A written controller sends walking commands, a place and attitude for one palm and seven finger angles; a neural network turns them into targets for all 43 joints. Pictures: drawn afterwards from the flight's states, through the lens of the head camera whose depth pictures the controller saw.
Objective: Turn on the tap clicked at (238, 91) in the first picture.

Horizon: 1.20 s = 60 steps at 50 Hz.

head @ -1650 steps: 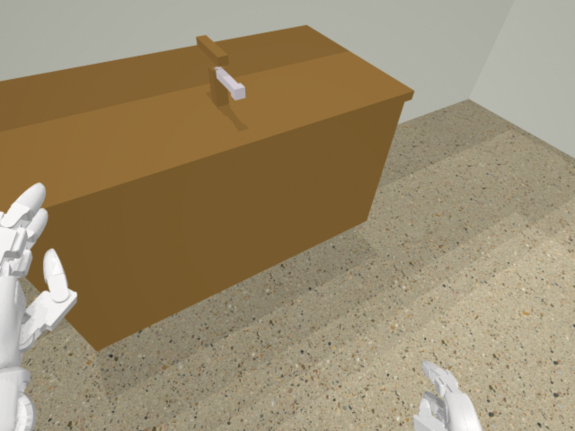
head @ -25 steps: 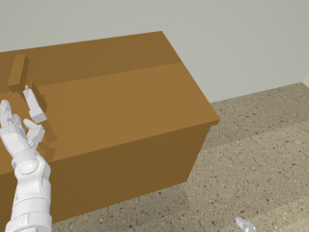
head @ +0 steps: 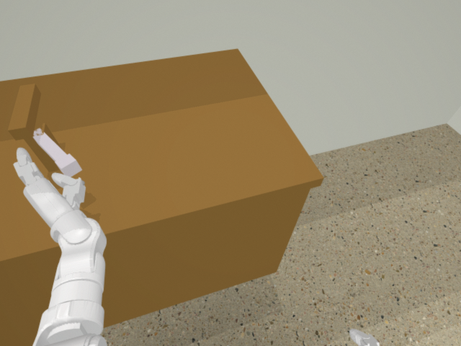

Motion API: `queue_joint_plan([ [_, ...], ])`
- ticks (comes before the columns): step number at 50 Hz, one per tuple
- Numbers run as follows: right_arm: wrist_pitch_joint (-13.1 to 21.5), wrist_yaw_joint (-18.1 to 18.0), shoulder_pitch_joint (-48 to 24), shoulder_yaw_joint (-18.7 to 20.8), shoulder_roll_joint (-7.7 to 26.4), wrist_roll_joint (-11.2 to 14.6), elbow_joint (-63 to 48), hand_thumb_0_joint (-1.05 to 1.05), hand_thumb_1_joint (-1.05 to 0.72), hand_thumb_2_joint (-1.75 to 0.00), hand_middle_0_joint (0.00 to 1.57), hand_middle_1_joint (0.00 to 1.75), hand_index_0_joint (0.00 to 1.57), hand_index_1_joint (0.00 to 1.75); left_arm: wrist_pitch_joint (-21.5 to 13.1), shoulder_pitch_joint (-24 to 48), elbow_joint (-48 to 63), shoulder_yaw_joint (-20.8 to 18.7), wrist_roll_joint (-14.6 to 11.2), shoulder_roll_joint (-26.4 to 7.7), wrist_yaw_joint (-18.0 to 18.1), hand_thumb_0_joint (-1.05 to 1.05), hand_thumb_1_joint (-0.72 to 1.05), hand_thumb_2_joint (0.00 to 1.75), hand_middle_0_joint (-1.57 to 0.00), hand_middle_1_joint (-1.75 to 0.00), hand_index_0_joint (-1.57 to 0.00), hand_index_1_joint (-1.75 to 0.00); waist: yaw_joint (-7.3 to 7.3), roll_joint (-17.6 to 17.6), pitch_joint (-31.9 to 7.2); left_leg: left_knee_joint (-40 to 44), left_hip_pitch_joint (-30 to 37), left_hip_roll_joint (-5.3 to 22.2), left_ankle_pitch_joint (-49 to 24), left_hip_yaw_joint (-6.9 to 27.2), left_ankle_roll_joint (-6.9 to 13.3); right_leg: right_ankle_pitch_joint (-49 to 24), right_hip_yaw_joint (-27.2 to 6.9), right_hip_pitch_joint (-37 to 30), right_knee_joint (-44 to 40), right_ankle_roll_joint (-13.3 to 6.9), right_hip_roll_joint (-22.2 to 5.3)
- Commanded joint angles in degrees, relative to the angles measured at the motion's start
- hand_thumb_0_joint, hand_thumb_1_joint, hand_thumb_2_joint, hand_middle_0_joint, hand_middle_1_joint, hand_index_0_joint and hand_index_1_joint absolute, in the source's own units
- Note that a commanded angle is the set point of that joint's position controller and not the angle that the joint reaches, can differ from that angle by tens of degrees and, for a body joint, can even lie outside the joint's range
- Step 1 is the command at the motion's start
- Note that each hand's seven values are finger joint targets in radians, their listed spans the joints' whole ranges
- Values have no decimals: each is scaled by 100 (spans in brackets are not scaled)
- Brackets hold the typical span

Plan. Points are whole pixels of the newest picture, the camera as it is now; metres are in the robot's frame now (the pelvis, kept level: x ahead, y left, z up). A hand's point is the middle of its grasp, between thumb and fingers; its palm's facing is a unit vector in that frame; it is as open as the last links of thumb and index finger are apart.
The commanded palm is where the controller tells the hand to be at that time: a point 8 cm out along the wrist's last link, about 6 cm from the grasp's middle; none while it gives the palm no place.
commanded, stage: push the lever round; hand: left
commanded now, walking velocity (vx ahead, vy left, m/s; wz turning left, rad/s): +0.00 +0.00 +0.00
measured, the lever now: (68, 166) +0.40 +0.32 +0.08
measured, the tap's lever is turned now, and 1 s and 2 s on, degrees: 31 56 69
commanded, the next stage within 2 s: lift the hand up off the lever in 1.46 s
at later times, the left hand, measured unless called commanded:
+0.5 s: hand (98, 172) +0.40 +0.26 +0.07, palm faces +0.83 -0.55 -0.07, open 7.6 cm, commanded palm +0.35 +0.28 +0.08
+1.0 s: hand (108, 161) +0.43 +0.25 +0.07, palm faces +0.86 -0.51 -0.07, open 7.6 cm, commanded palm +0.38 +0.26 +0.08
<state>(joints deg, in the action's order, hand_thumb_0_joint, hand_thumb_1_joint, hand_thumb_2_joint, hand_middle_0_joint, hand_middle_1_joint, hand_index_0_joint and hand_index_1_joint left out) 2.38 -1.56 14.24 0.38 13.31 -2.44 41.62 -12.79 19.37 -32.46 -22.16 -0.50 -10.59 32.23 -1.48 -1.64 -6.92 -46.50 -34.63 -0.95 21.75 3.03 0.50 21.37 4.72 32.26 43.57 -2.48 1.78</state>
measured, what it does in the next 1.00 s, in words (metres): stands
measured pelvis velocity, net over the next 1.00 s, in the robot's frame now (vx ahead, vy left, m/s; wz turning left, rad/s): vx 0.00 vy -0.01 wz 0.00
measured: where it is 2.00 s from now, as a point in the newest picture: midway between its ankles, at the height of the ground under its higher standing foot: outside the picture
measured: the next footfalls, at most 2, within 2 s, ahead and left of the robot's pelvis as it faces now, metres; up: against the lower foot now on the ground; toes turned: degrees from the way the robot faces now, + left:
none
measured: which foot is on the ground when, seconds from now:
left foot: down 0.00-1.00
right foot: down 0.00-1.00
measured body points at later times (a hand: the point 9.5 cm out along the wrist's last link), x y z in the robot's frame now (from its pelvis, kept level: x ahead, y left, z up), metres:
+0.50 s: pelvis +0.00 -0.01 +0.00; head +0.03 -0.01 +0.45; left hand +0.35 +0.29 +0.08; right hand +0.10 -0.26 -0.12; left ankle +0.01 +0.11 -0.71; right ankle +0.00 -0.09 -0.71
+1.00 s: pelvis +0.00 -0.01 +0.00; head +0.04 +0.00 +0.44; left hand +0.38 +0.27 +0.08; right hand +0.07 -0.26 -0.13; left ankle +0.01 +0.11 -0.71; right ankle +0.00 -0.09 -0.71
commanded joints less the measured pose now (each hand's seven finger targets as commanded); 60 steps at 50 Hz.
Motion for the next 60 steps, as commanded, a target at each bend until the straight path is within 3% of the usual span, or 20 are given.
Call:
queue_joint_plan([
  [1,162,-86,-135,275,784,10,-575,0,-90,-90,20,30,20,30,-350,2175,1075,90,262,-1074,125,0,90,90,-15,-15,-15,-15,-140,-185,-1440,613,788,19,-1419,98,-32,-1324,-293,-706,-568,70,-49],
  [5,163,-100,-154,288,791,-18,-525,0,-90,-90,20,30,20,30,-351,2382,919,-75,338,-1214,327,0,90,90,-15,-15,-15,-15,-124,-106,-1443,632,709,9,-1175,89,11,-1137,-319,-719,-642,73,-51],
  [6,157,-85,-177,271,762,-22,-559,0,-90,-90,20,30,20,30,-341,2526,891,164,336,-949,340,0,90,90,-15,-15,-15,-15,-183,-170,-1510,616,722,-20,-1152,55,27,-1169,-341,-713,-636,92,-71],
  [7,148,-87,-150,279,771,-20,-526,0,-90,-90,20,30,20,30,-314,2508,673,-15,351,-1126,403,0,90,90,-15,-15,-15,-15,-174,38,-1432,609,622,-18,-1067,47,52,-1122,-340,-735,-681,101,-74],
  [10,114,-92,-126,282,772,-51,-487,0,-90,-90,20,30,20,30,-332,2769,611,-101,444,-1230,505,0,90,90,-15,-15,-15,-15,-150,-195,-1475,618,635,-21,-1104,41,45,-1149,-358,-737,-671,87,-83],
  [14,94,-40,-65,303,740,-80,-480,0,-90,-90,20,30,20,30,-356,2919,442,-69,495,-1130,661,0,90,90,-15,-15,-15,-15,-176,-46,-1680,548,619,-32,-1256,2,53,-1374,-352,-864,-632,102,-102],
  [15,81,-35,-63,320,744,-91,-449,0,-90,-90,20,30,20,30,-375,2901,495,-192,530,-1215,716,0,90,90,-15,-15,-15,-15,-136,-282,-1735,528,710,-20,-1400,9,36,-1469,-351,-833,-596,87,-92],
  [16,76,-4,-40,317,721,-95,-464,0,-90,-90,20,30,20,30,-363,2883,406,-26,513,-985,740,0,90,90,-15,-15,-15,-15,-192,-144,-1726,521,703,-25,-1423,8,39,-1492,-320,-827,-588,101,-87],
  [20,27,27,3,348,746,-125,-434,0,-90,-90,20,30,20,30,-347,2866,222,-370,561,-1283,890,0,90,90,-15,-15,-15,-15,-128,-26,-1713,494,548,-30,-1424,-46,69,-1612,-363,-964,-615,122,-108],
  [21,17,52,16,340,718,-118,-477,0,-90,-90,20,30,20,30,-364,2940,321,-224,558,-1119,895,0,90,90,-15,-15,-15,-15,-156,16,-1793,493,591,-30,-1527,-56,69,-1743,-349,-1026,-579,125,-117],
  [27,-19,75,48,347,733,-133,-413,0,-90,-90,20,30,20,30,-341,3294,-26,-268,630,-1197,994,0,90,90,-15,-15,-15,-15,-259,126,-1478,505,395,-34,-1153,-58,114,-1389,-378,-846,-689,152,-135],
  [30,-12,90,40,368,728,-164,-364,0,-90,-90,20,30,20,30,-428,3481,91,-306,679,-1214,1076,0,90,90,-15,-15,-15,-15,-241,-291,-1658,483,563,-31,-1234,-48,98,-1384,-367,-777,-646,112,-117],
  [41,-63,230,188,392,720,-265,-243,0,-90,-90,20,30,20,30,-375,3958,-466,-164,757,-844,1401,0,90,90,-15,-15,-15,-15,-367,-120,-1779,426,595,-8,-1455,10,45,-1412,-219,-573,-497,117,-85],
  [45,-101,243,269,412,747,-305,-205,0,-90,-90,20,30,20,30,-378,4055,-641,-440,879,-1181,1485,0,90,90,-15,-15,-15,-15,-302,-62,-1850,419,536,1,-1462,8,56,-1435,-234,-615,-482,109,-77],
  [48,-131,290,314,404,711,-307,-222,0,-90,-90,20,30,20,30,-395,4187,-734,-302,913,-1035,1490,0,90,90,-15,-15,-15,-15,-357,-75,-1879,388,537,-3,-1504,-20,53,-1475,-227,-599,-466,115,-81],
  [50,-175,271,355,407,744,-317,-180,0,-90,-90,20,30,20,30,-391,4192,-859,-534,955,-1310,1511,0,90,90,-15,-15,-15,-15,-323,-158,-1858,398,513,9,-1508,7,48,-1457,-237,-590,-462,103,-80],
  [52,-178,302,359,401,712,-313,-216,0,-90,-90,20,30,20,30,-420,4396,-850,-322,954,-1076,1514,0,90,90,-15,-15,-15,-15,-403,-131,-1829,392,535,10,-1473,-19,60,-1426,-226,-526,-464,117,-75],
  [54,-177,321,393,407,712,-330,-217,0,-90,-90,20,30,20,30,-438,4364,-916,-366,951,-1087,1537,0,90,90,-15,-15,-15,-15,-402,-43,-1891,363,536,13,-1497,-24,75,-1448,-226,-541,-471,124,-57],
  [55,-203,307,425,419,743,-331,-185,0,-90,-90,20,30,20,30,-448,4336,-914,-583,992,-1359,1556,0,90,90,-15,-15,-15,-15,-333,-182,-1932,378,542,19,-1534,3,49,-1439,-231,-566,-443,102,-59],
  [60,-224,353,477,440,733,-354,-154,0,-90,-90,20,30,20,30,-476,4390,-852,-408,1026,-1138,1578,0,90,90,-15,-15,-15,-15,-379,-330,-1993,336,737,52,-1787,26,8,-1541,-189,-429,-386,86,-25],
])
